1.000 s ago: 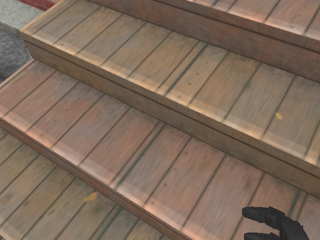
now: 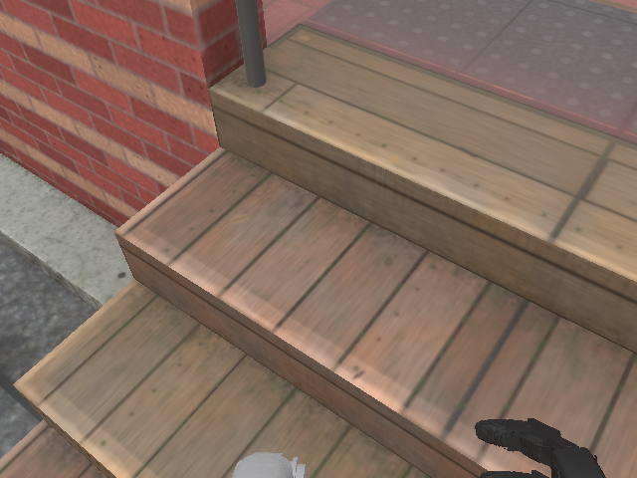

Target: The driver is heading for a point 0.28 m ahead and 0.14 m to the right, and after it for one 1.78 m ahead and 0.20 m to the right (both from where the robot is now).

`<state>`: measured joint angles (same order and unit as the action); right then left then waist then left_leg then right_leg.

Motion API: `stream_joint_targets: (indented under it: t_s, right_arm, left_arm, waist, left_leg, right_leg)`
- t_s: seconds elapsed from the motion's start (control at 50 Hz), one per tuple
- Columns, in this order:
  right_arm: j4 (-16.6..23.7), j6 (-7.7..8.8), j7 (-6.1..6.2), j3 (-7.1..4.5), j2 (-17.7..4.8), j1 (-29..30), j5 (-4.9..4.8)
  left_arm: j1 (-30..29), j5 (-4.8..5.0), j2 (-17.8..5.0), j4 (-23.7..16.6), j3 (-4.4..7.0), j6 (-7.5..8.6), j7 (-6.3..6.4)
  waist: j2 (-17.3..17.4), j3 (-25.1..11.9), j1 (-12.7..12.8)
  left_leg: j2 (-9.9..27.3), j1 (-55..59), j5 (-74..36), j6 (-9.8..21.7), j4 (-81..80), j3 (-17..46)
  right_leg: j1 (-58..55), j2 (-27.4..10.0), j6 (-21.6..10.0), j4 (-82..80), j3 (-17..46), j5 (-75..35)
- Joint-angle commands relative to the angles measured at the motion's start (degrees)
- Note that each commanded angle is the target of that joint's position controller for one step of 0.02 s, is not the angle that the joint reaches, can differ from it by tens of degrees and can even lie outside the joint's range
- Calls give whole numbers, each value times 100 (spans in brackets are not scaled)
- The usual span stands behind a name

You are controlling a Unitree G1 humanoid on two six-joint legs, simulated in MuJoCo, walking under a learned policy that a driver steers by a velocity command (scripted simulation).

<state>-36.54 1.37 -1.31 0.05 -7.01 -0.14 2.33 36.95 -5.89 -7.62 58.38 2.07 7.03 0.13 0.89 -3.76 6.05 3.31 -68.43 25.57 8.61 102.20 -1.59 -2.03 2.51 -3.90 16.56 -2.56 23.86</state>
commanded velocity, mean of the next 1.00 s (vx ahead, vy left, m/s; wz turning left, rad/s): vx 0.50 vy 0.00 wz -0.31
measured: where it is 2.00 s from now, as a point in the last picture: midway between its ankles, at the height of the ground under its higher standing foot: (452, 74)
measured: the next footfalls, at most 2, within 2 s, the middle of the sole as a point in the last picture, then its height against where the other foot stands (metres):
left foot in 0.12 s outside the picture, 0.16 m higher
right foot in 0.62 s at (463, 377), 0.16 m higher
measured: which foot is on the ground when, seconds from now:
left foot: up 0.00-0.10, down 0.12-0.68, up 0.70-1.00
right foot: down 0.00-0.16, up 0.18-0.60, down 0.62-1.00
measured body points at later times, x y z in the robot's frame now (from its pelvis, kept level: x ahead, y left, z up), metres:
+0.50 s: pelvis +0.35 +0.04 +0.16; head +0.35 +0.03 +0.61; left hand +0.60 +0.19 +0.07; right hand +0.22 -0.14 +0.00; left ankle +0.28 +0.14 -0.57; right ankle +0.41 -0.11 -0.27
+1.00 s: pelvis +0.67 -0.03 +0.31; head +0.66 -0.02 +0.76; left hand +0.61 +0.17 +0.15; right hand +0.79 -0.28 +0.21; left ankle +0.81 +0.05 -0.15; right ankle +0.53 -0.12 -0.41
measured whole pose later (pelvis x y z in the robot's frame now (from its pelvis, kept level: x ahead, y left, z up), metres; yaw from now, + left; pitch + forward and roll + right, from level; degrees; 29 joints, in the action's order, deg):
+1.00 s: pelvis +0.67 -0.03 +0.31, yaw -18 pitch +5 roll -4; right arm -52.0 3.4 -2.7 3.0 -10.6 -2.7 2.5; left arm 29.9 -6.6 -5.9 69.2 -1.2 4.8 -1.5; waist 2.3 -8.4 3.1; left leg 4.5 -77.5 20.1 13.6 111.5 4.0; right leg 11.3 3.3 -1.4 31.5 -1.7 25.5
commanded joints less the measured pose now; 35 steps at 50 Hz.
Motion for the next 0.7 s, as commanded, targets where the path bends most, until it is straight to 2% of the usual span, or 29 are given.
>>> stream_joint_targets:
  t_s: [0.02, 0.04, 0.06, 0.08, 0.1, 0.12, 0.14, 0.16, 0.18, 0.2, 0.22, 0.24, 0.28, 0.3, 0.34, 0.36, 0.38, 0.4, 0.48, 0.52, 0.54, 0.56, 0.58, 0.6, 0.62, 0.64, 0.66, 0.68, 0.7]
  right_arm:
    - [1186, 211, -158, 333, 67, 2621, 135]
    - [1316, 130, -124, 396, 87, 2879, 118]
    - [1374, -69, -235, 494, 148, 3068, 103]
    - [1349, -191, -397, 503, 140, 2856, -126]
    - [1019, -201, -419, 304, -407, 1851, -450]
    - [443, -202, -338, 70, -1022, 505, -372]
    - [-88, -145, -241, 69, -1140, -969, -392]
    - [-804, -227, -233, -9, -1404, -2926, 75]
    - [-1399, -175, -221, -217, -1703, -4098, 287]
    - [-1735, 125, -129, -274, -1881, -3554, 182]
    - [-1800, 286, -56, -231, -1692, -2613, -6]
    - [-1835, 314, -89, -73, -1007, -1631, -52]
    - [-2022, 329, -172, 241, 219, -733, 117]
    - [-2115, 389, -196, 237, 329, -657, 169]
    - [-2142, 488, -100, 154, 253, -431, 206]
    - [-2052, 572, -53, 148, 199, -217, 278]
    - [-2225, 560, 0, 132, -26, -591, 358]
    - [-2401, 506, 39, 127, -102, -957, 450]
    - [-2975, 443, -72, 228, -372, -2775, 769]
    - [-2998, 407, -134, 304, -374, -2902, 786]
    - [-2624, 402, -254, 240, -618, -2271, 475]
    - [-2763, 468, -362, 228, -754, -2754, 307]
    - [-2673, 622, -373, 181, -1066, -2933, 190]
    - [-2626, 703, -378, 57, -1517, -2891, 192]
    - [-2633, 724, -419, -50, -1756, -2789, 84]
    - [-2631, 760, -442, -99, -1747, -3099, 213]
    - [-2714, 795, -487, -104, -1638, -3249, 325]
    - [-2564, 727, -574, -118, -1649, -2816, 364]
    - [-2435, 600, -738, -92, -1178, -2158, 301]
  left_arm:
    - [1720, -406, 270, 927, -260, -278, -396]
    - [1270, -399, 161, 786, -302, -358, -562]
    - [-57, -209, -300, 316, -231, -363, -754]
    - [303, 30, -768, 318, -185, -116, -841]
    - [142, 133, -1272, 173, -92, 115, -960]
    - [-565, 378, -1949, -80, 108, 219, -982]
    - [-192, 47, -1470, -193, -43, 325, -1096]
    - [311, 2, -1032, 90, -73, 207, -1148]
    - [-146, 407, -1059, 248, 125, 3, -1121]
    - [-362, 521, -821, 264, 181, -13, -1024]
    - [-594, 356, -305, 167, 50, 70, -844]
    - [-1079, 253, -244, 2, -11, 64, -756]
    - [-1609, 269, 122, -251, -193, -135, -669]
    - [-1788, 251, 216, -367, -220, -250, -661]
    - [-2140, 457, 255, -518, -282, -390, -691]
    - [-2280, 474, 108, -570, -261, -353, -711]
    - [-2513, 496, 24, -589, -276, -356, -800]
    - [-2775, 488, -3, -704, -317, -349, -825]
    - [-4150, 516, -391, -1366, -441, -355, -562]
    - [-4749, 564, -470, -1698, -455, -521, -430]
    - [-5242, 507, -487, -1854, -480, -677, -474]
    - [-5659, 532, -353, -2016, -504, -821, -517]
    - [-5351, 508, -282, -1921, -468, -819, -597]
    - [-4718, 562, -276, -1808, -451, -805, -600]
    - [-4027, 594, -482, -1637, -328, -698, -582]
    - [-3551, 598, -830, -1502, -226, -608, -480]
    - [-2724, 719, -999, -1242, -141, -525, -430]
    - [-1452, 603, -1373, -807, 49, -543, -329]
    - [-290, 270, -1623, -385, 79, -606, -248]
  waist:
    - [-328, 613, 96]
    - [-340, 406, -102]
    - [-627, 285, -617]
    - [-1242, 23, -901]
    - [-1244, -193, -1383]
    - [-1193, -568, -1774]
    - [236, -2252, -1770]
    - [1204, -3354, -2136]
    - [1321, -2669, -2317]
    - [845, -1220, -1745]
    - [858, -812, -1296]
    - [207, -909, -982]
    - [-577, -621, -279]
    - [-760, -307, -33]
    - [-298, 24, 244]
    - [-219, 154, 278]
    - [229, 150, 46]
    - [188, 212, -62]
    - [-125, -14, -615]
    - [251, 41, -672]
    - [250, 144, -591]
    - [435, 130, -749]
    - [640, 189, -597]
    - [691, 158, -374]
    - [871, -31, -121]
    - [847, -694, -202]
    - [638, -1095, -6]
    - [118, -1289, 511]
    - [-998, -1391, 761]
  left_leg:
    - [219, -3981, 644, 661, -653, -235]
    - [205, -2113, 9, 735, -1425, -458]
    - [-1, 1400, -737, 599, -2633, -932]
    - [-649, 4191, -273, -148, -2323, -1298]
    - [-937, 5325, -1513, -177, -2625, -1221]
    - [-1157, 5836, -1534, -163, -3755, -965]
    - [46, 8432, -2900, 694, -3863, 1065]
    - [1331, 9389, -3370, 1412, -5740, 3994]
    - [1807, 7841, -2425, 1727, -7101, 5427]
    - [1619, 6303, -1149, 1222, -7357, 4771]
    - [1579, 5401, -925, 1214, -7318, 4043]
    - [1689, 5177, -1088, 1185, -7377, 3481]
    - [1601, 4301, -1335, 724, -7685, 2383]
    - [1519, 4037, -1674, 530, -7861, 1681]
    - [1023, 3689, -1868, 230, -8359, 245]
    - [785, 3331, -1899, 144, -8649, -310]
    - [684, 3568, -1974, 286, -8757, -489]
    - [722, 3959, -1750, 324, -8729, -537]
    - [858, 6384, -1967, 185, -8700, -669]
    - [1078, 6341, -2580, 131, -9293, -790]
    - [1022, 5320, -3490, 326, -9988, -1209]
    - [1195, 4943, -4612, 606, -10036, -1054]
    - [1406, 5443, -6800, 679, -9616, -1115]
    - [1607, 6274, -8529, 671, -9108, -1143]
    - [1614, 7112, -9804, 624, -8379, -1280]
    - [1431, 6512, -10591, 381, -7618, -1299]
    - [1181, 4842, -10106, 96, -6774, -1074]
    - [658, 3461, -8102, 4, -5413, -966]
    - [-160, 2059, -2450, -306, -3402, -304]
  right_leg:
    - [-2289, -1702, -923, 37, 1378, -3126]
    - [-700, -1531, -933, -834, 1197, -3051]
    - [2166, -1305, -1105, -1672, 564, -4176]
    - [3731, -1416, -1368, -1444, 654, -7462]
    - [3428, -1392, -950, -802, 422, -9815]
    - [2578, -1489, -521, 96, 420, -10418]
    - [4250, -1374, -179, 2400, 836, -9280]
    - [4434, -389, -215, 4271, 1246, -3781]
    - [4276, 322, -127, 7792, 1777, -1819]
    - [5163, 54, -154, 9201, 1934, -2285]
    - [5392, -57, -284, 9923, 1744, -2274]
    - [5776, -114, -490, 10713, 1567, -2040]
    - [6000, -518, -1028, 10590, 1574, -2468]
    - [6048, -680, -1116, 10195, 1411, -2401]
    - [6030, -735, -1207, 9932, 1161, -1761]
    - [5664, -719, -1242, 9510, 1043, -1982]
    - [5923, -544, -1296, 10563, 747, -1612]
    - [6633, -434, -1452, 11022, 766, -1497]
    - [8510, -553, -1420, 9621, 694, -1802]
    - [7929, -948, -1112, 8317, 527, -1914]
    - [6360, -790, -901, 6845, -298, -735]
    - [5461, -494, -597, 6479, -606, -32]
    - [5163, -100, -358, 6522, -951, 310]
    - [5100, 57, -351, 6016, -809, -294]
    - [4860, 379, -420, 5077, -863, -199]
    - [3334, 337, -708, 5400, -515, -1538]
    - [1406, 184, -1003, 5274, 321, -2094]
    - [-35, -27, -1170, 3992, 1278, -1247]
    - [-670, -969, -1720, 1944, 3658, -883]
Keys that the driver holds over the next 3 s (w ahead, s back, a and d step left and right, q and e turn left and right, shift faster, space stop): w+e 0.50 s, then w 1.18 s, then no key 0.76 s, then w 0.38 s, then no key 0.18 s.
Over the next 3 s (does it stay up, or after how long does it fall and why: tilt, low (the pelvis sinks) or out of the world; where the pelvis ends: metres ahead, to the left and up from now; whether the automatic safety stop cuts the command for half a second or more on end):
stays up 1.38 -0.18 0.49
